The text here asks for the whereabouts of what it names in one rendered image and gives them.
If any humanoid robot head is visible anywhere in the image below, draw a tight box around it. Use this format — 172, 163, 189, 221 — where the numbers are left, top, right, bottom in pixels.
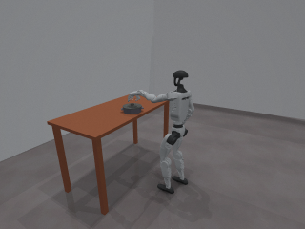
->
173, 70, 188, 93

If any left robot upper arm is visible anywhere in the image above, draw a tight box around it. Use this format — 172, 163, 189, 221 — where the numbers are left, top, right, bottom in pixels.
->
151, 92, 178, 103

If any robot left hand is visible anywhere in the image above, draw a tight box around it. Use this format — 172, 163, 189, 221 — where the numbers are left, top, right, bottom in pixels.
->
128, 91, 140, 102

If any pot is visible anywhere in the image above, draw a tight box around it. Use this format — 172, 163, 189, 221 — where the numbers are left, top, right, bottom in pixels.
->
121, 106, 144, 115

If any table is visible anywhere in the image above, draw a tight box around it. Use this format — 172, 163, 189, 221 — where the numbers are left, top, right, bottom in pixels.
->
47, 94, 170, 215

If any left robot foot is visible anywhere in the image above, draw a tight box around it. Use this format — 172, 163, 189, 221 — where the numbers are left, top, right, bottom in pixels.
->
157, 183, 174, 194

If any robot right forearm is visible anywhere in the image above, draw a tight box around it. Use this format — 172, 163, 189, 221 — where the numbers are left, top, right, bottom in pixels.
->
182, 113, 193, 125

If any robot left forearm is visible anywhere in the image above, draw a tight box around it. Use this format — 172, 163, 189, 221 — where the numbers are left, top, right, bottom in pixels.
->
136, 90, 155, 101

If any lid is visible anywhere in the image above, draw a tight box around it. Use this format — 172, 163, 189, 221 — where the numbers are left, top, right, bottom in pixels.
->
122, 103, 142, 110

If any right robot upper arm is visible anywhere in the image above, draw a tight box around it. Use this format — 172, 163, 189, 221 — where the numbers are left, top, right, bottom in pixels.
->
187, 90, 194, 114

